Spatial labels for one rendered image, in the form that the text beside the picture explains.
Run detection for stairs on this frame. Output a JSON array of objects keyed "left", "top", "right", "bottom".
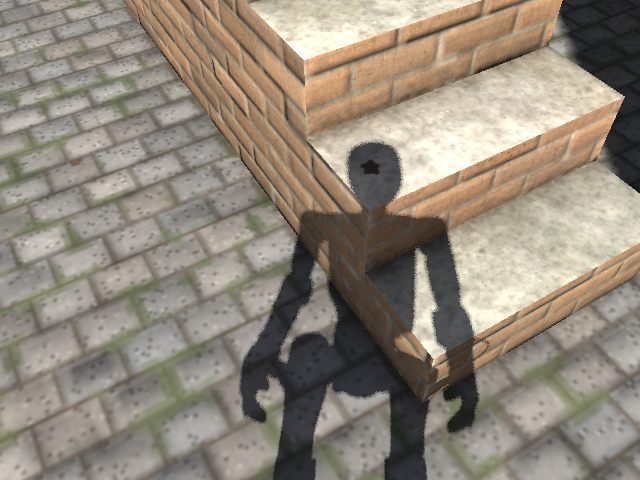
[{"left": 123, "top": 0, "right": 640, "bottom": 403}]

